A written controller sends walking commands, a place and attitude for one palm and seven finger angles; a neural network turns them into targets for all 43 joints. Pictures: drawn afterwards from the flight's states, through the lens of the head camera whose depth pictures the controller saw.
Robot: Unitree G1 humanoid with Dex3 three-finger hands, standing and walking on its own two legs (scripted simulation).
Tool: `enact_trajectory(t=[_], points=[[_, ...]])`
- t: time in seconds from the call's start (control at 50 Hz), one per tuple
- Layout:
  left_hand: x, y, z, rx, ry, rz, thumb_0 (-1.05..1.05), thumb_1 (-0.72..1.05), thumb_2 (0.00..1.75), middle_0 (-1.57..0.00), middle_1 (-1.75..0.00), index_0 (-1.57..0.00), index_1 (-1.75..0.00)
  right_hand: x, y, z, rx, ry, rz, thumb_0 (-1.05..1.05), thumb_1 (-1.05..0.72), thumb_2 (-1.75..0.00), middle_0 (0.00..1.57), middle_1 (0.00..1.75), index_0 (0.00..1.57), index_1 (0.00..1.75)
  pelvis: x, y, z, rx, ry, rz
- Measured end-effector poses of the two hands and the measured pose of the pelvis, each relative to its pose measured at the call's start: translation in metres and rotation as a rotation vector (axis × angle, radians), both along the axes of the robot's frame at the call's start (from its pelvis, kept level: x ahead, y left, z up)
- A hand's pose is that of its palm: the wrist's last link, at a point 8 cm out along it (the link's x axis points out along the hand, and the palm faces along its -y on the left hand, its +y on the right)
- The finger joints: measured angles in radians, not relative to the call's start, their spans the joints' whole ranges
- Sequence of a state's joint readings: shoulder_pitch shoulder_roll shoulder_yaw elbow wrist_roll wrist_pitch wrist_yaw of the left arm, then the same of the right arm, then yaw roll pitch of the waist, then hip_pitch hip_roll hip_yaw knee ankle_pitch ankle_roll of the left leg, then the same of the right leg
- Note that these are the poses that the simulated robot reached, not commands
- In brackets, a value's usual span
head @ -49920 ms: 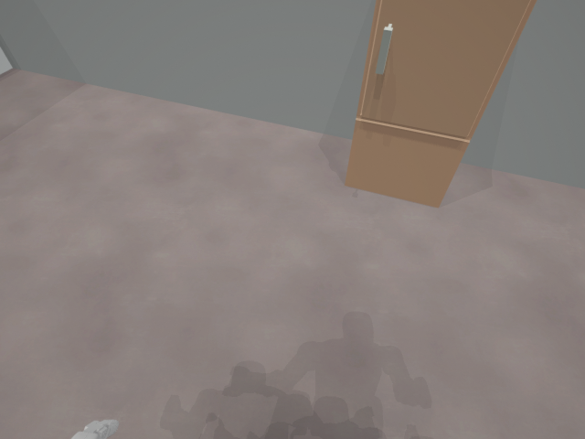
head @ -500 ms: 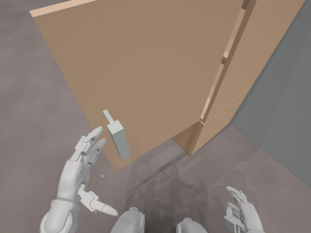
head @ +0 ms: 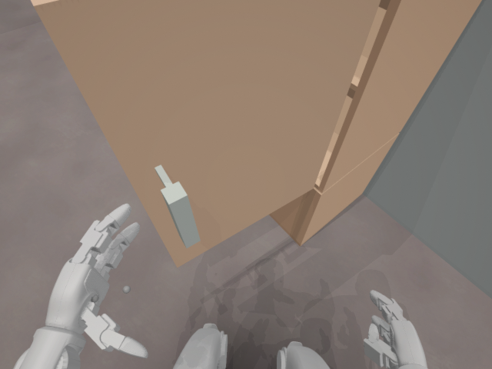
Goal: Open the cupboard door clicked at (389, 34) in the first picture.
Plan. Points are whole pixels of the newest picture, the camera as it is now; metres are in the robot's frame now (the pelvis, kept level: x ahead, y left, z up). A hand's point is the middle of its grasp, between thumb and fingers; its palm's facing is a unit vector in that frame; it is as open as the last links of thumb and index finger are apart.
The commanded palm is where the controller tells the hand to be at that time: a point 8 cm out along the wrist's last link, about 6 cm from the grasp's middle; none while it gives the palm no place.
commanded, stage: draw the hand back to the body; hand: left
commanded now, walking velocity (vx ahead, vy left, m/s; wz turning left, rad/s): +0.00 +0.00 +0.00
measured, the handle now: (176, 207) +0.35 +0.14 +0.06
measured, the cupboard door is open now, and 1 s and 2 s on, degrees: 83 83 83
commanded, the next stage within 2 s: step back with the hand held close in 1.52 s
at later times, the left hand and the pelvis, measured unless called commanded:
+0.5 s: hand (64, 274) +0.21 +0.22 +0.14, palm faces +0.02 -0.99 -0.17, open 16.0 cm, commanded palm +0.18 +0.28 +0.16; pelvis +0.02 +0.01 +0.06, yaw +1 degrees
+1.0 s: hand out of the picture +0.24 +0.27 +0.23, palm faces +0.37 -0.83 -0.42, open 10.7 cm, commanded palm +0.19 +0.31 +0.26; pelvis +0.05 +0.02 +0.11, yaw +0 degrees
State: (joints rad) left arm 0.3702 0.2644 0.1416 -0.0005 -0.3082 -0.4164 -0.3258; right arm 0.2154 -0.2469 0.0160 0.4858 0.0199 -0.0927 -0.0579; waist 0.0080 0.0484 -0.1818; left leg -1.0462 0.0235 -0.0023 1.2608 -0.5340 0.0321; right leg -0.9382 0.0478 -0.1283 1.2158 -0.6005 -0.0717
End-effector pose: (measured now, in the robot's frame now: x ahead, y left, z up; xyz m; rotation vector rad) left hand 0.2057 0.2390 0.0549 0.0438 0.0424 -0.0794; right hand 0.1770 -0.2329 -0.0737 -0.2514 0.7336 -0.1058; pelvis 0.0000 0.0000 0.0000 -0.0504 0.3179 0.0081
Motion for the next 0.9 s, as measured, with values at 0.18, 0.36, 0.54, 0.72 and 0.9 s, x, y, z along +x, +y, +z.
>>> enact_trajectory(t=[0.18,0.36,0.54,0.72,0.9], points=[[-0.004,0.01,0.048,0.035,-0.002,0.03,-0.02,-0.5,0.3,-0.16,-0.3,-0.16,-0.3,-0.01,0.011,0.023,0.057,-0.003,-0.051,0.01,-0.91,-0.89,0.2,0.3,0.21,0.3,0.006,0.003,0.025,0.006,-0.055,-0.001],[-0.017,0.021,0.074,0.039,-0.004,0.037,-0.02,-0.5,0.3,-0.15,-0.3,-0.16,-0.3,0.0,0.011,0.051,0.038,-0.071,-0.024,0.01,-0.91,-0.89,0.2,0.3,0.21,0.3,0.012,0.007,0.043,0.004,-0.105,0.01],[-0.017,0.037,0.107,0.205,0.032,0.186,-0.02,-0.39,0.35,-0.16,-0.3,-0.16,-0.3,0.015,0.017,0.076,0.022,-0.105,-0.02,0.01,-0.91,-0.89,0.2,0.3,0.21,0.3,0.019,0.01,0.063,0.012,-0.164,0.003],[-0.026,0.055,0.136,0.351,0.103,0.419,-0.01,-0.13,0.46,-0.17,-0.3,-0.17,-0.3,0.028,0.034,0.09,0.034,-0.066,0.01,0.01,-0.91,-0.89,0.2,0.3,0.21,0.3,0.034,0.018,0.089,0.026,-0.242,0.006],[-0.011,0.065,0.175,0.384,0.01,0.464,-0.01,0.18,0.59,-0.18,-0.3,-0.19,-0.3,0.044,0.042,0.1,0.057,-0.068,0.041,0.01,-0.91,-0.89,0.2,0.3,0.21,0.3,0.047,0.021,0.103,0.038,-0.302,-0.004]])
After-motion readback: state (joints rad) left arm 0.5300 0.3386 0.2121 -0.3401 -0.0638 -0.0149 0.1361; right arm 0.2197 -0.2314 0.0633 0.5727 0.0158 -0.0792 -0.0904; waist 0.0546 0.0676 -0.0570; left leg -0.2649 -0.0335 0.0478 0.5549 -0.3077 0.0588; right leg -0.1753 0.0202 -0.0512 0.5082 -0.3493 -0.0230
